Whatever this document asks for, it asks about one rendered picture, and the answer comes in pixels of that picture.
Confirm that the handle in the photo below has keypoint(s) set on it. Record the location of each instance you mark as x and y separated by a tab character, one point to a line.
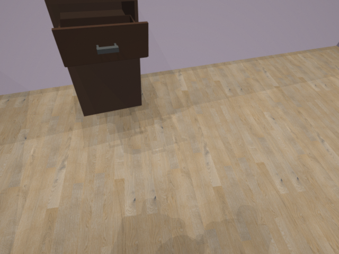
109	49

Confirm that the drawer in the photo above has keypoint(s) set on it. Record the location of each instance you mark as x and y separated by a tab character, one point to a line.
76	39

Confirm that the cabinet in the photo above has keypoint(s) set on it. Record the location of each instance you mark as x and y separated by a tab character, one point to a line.
107	86

